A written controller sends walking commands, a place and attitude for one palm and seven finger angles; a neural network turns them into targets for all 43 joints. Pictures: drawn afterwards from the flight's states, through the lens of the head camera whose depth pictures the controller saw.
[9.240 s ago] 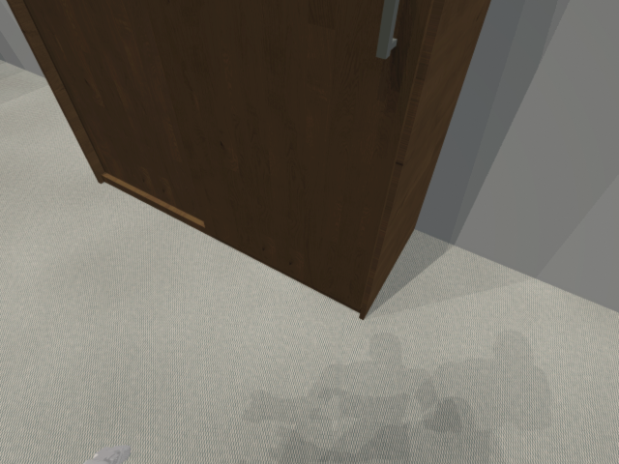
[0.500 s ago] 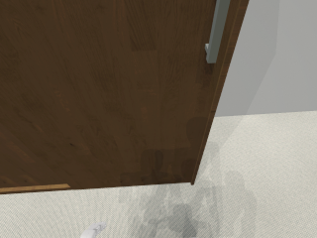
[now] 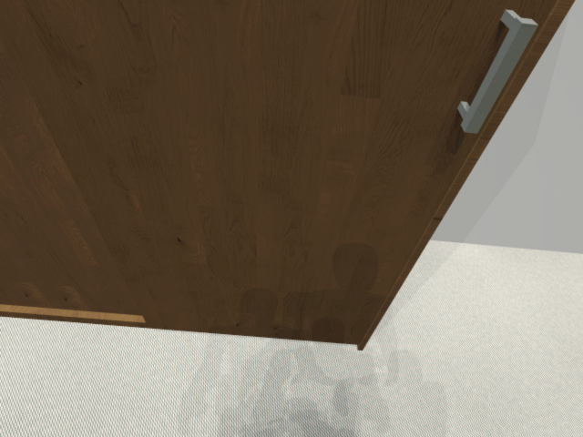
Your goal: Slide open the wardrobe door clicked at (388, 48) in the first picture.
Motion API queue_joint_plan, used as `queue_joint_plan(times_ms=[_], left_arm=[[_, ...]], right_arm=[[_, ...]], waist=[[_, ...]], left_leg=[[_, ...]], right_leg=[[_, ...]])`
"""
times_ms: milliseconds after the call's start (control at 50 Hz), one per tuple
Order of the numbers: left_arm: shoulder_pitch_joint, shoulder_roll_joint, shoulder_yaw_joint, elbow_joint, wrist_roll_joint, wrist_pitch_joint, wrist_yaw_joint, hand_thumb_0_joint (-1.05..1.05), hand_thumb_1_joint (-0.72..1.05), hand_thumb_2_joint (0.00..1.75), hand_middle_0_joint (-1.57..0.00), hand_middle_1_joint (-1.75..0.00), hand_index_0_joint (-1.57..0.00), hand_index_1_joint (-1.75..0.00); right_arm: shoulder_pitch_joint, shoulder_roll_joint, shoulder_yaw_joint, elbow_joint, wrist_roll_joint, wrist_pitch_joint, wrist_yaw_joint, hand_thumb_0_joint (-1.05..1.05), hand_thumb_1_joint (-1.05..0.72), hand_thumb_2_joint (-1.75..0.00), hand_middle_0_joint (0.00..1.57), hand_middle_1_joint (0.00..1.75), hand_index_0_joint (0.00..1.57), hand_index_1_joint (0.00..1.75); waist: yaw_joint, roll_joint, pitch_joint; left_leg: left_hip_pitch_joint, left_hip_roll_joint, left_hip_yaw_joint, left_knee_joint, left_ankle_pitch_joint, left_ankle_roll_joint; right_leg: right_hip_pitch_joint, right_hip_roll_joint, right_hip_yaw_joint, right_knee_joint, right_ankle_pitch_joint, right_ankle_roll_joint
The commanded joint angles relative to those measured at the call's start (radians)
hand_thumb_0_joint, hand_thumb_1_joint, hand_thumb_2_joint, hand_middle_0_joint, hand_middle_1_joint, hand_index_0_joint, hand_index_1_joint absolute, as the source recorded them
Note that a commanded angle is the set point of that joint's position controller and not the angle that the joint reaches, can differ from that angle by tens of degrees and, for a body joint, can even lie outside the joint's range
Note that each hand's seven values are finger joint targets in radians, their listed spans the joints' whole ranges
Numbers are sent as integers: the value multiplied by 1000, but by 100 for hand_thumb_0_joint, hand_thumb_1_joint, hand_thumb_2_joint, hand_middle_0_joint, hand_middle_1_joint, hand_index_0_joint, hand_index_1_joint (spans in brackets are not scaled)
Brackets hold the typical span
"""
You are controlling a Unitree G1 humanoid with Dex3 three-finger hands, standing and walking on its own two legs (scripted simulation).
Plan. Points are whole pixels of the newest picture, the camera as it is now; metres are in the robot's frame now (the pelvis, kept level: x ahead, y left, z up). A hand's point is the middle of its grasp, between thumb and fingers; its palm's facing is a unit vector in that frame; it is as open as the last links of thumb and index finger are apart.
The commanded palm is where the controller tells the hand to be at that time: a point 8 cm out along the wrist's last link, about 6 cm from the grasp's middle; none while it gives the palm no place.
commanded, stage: come to a stop and stand still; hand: right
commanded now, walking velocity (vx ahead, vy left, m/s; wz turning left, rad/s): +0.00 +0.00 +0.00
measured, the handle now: (489, 74) +0.53 -0.20 +0.27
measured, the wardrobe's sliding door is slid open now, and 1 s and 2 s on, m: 0.00 0.00 0.00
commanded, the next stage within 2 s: look again from close up in 0.84 s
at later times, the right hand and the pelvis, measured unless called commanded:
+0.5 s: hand out of the picture -0.05 -0.13 -0.17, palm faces +0.08 +0.99 -0.14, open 7.3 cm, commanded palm none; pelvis -0.03 +0.02 +0.01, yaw +0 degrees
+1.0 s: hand out of the picture -0.04 -0.17 -0.17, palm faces +0.03 +0.98 -0.19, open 7.4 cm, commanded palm none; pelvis -0.04 +0.01 +0.00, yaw -1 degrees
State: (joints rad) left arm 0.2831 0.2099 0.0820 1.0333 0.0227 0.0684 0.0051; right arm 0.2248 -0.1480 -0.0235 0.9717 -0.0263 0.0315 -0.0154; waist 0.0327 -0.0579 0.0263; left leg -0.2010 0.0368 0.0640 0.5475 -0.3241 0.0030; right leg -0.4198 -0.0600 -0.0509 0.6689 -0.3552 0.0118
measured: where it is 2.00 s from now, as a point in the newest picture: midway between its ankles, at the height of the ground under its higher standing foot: outside the picture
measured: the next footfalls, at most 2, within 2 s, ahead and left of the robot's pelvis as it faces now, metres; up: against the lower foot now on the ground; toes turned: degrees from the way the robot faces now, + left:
right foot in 0.24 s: -0.01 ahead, -0.11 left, +0.00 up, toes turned -4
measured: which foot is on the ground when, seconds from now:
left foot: down 0.00-1.00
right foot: up 0.00-0.22, down 0.24-1.00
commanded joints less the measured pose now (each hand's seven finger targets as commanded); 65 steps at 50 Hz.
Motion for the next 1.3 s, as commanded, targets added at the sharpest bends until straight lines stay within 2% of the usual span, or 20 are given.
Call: queue_joint_plan(times_ms=[0, 40, 100, 140, 180, 220, 260, 280, 440, 620, 820, 840, 860, 880, 920, 960, 1000, 1060, 1140, 1280], left_arm=[[7, 28, -4, -41, 0, -17, 4, 0, 90, 90, -20, -30, -20, -30], [52, 11, -9, -14, -5, -26, 5, 0, 90, 90, -20, -30, -20, -30], [12, -9, -22, -15, -8, -37, 14, 0, 90, 90, -20, -30, -20, -30], [19, -20, -31, -1, -11, -46, 21, 0, 90, 90, -20, -30, -20, -30], [77, -25, -42, 37, -14, -61, 29, 0, 90, 90, -20, -30, -20, -30], [74, 18, -43, 58, -11, -83, 38, 0, 90, 90, -20, -30, -20, -30], [55, 28, -47, 67, -8, -84, 45, 0, 90, 90, -20, -30, -20, -30], [44, 12, -49, 79, -11, -85, 45, 0, 90, 90, -20, -30, -20, -30], [36, -1, -61, 81, -12, -69, 39, 0, 90, 90, -20, -30, -20, -30], [66, -1, -64, 75, -8, -74, 34, 0, 90, 90, -20, -30, -20, -30], [107, -17, -66, 89, -10, -84, 33, 0, 90, 90, -20, -30, -20, -30], [54, 109, -63, -23, -5, -95, 17, 0, 90, 90, -20, -30, -20, -30], [68, 85, -47, -42, 2, -115, 27, 0, 90, 90, -20, -30, -20, -30], [87, 59, -42, -26, 1, -118, 33, 0, 90, 90, -20, -30, -20, -30], [114, 52, -46, -29, -1, -108, 35, 0, 90, 90, -20, -30, -20, -30], [122, 40, -51, -37, 2, -98, 31, 0, 90, 90, -20, -30, -20, -30], [114, 65, -47, -47, -2, -99, 30, 0, 90, 90, -20, -30, -20, -30], [86, 95, -46, -59, -6, -108, 30, 0, 90, 90, -20, -30, -20, -30], [50, 138, -41, -72, -8, -112, 28, 0, 90, 90, -20, -30, -20, -30], [-35, 195, -35, -89, -7, -104, 17, 0, 90, 90, -20, -30, -20, -30]], right_arm=[[-63, -152, -33, -46, 8, -29, -21, 0, -90, -90, 20, 30, 20, 30], [-38, -128, -31, -27, 9, -36, -21, 0, -90, -90, 20, 30, 20, 30], [57, -131, -30, 18, 6, -43, -22, 0, -90, -90, 20, 30, 20, 30], [87, -133, -30, 47, 9, -45, -23, 0, -90, -90, 20, 30, 20, 30], [72, -123, -24, 67, 21, -45, -25, 0, -90, -90, 20, 30, 20, 30], [98, -77, -13, 79, 30, -45, -21, 0, -90, -90, 20, 30, 20, 30], [99, -70, -11, 99, 26, -46, -20, 0, -90, -90, 20, 30, 20, 30], [81, -80, -11, 114, 26, -40, -21, 0, -90, -90, 20, 30, 20, 30], [95, -77, 0, 155, 16, -32, -16, 0, -90, -90, 20, 30, 20, 30], [113, -74, -3, 149, 17, -40, -16, 0, -90, -90, 20, 30, 20, 30], [126, -64, 0, 148, 20, -47, -20, 0, -90, -90, 20, 30, 20, 30], [119, -235, 7, 66, -7, -72, -19, 0, -90, -90, 20, 30, 20, 30], [135, -152, -15, 65, 9, -75, -24, 0, -90, -90, 20, 30, 20, 30], [122, -148, -17, 64, 2, -75, -26, 0, -90, -90, 20, 30, 20, 30], [112, -145, -11, 34, 6, -68, -24, 0, -90, -90, 20, 30, 20, 30], [100, -140, -11, 21, 6, -58, -25, 0, -90, -90, 20, 30, 20, 30], [97, -150, -12, 9, 7, -57, -24, 0, -90, -90, 20, 30, 20, 30], [102, -168, -13, -4, 7, -59, -24, 0, -90, -90, 20, 30, 20, 30], [87, -197, -15, -19, 9, -60, -23, 0, -90, -90, 20, 30, 20, 30], [32, -243, -16, -40, 7, -56, -18, 0, -90, -90, 20, 30, 20, 30]], waist=[[0, 273, 75], [6, 209, 50], [-41, 202, 26], [-48, 195, -8], [-22, 152, -42], [-47, 25, -68], [-47, 27, -62], [-44, -47, -58], [-42, 49, 129], [-36, 73, 80], [-39, 66, 60], [-7, 101, 144], [-27, 68, -28], [-16, 65, -103], [-8, 75, -93], [-7, 115, -2], [-14, 58, 62], [-30, 14, 67], [-37, 30, 28], [-34, 59, 42]], left_leg=[[-166, 202, -181, -352, 28, 123], [-108, 180, -128, -308, 152, 116], [-6, 205, -176, -258, 305, 147], [54, 200, -182, -208, 403, 146], [14, 161, -167, -153, 390, 96], [-8, 77, -110, -133, 337, 33], [17, 68, -108, -149, 343, 22], [39, 74, -83, -141, 328, 15], [-36, 65, -115, -257, 64, 7], [-43, 77, -133, -281, 5, 10], [-13, 75, -117, -245, 92, 16], [-24, 55, -93, -189, 233, 28], [26, 103, -120, -151, 144, 41], [48, 111, -137, -149, 161, 58], [8, 114, -141, -178, 45, 62], [-43, 100, -124, -174, -4, 60], [-71, 81, -111, -152, 27, 59], [-15, 64, -85, -109, 177, 51], [29, 68, -80, -93, 270, 46], [16, 78, -97, -147, 164, 31]], right_leg=[[1, 9, 51, 238, -18, 6], [15, 11, 33, 225, -5, 14], [39, 7, 20, 74, -62, 21], [102, 9, 12, -90, -32, 25], [254, 4, 41, -282, 162, 15], [326, -94, 119, -284, 410, -25], [317, -97, 98, -255, 434, -28], [302, -93, 95, -281, 429, -29], [201, -52, 83, -376, 79, -22], [217, -31, 68, -362, 78, -22], [204, -40, 76, -360, 129, -23], [178, -4, 97, -299, 266, -10], [183, -19, 85, -239, 159, -23], [196, -9, 88, -217, 180, -30], [188, -2, 80, -198, 130, -33], [134, -2, 77, -198, 103, -41], [104, -19, 100, -234, 118, -50], [87, -41, 117, -262, 208, -54], [123, -49, 114, -264, 313, -55], [128, -54, 126, -322, 166, -55]])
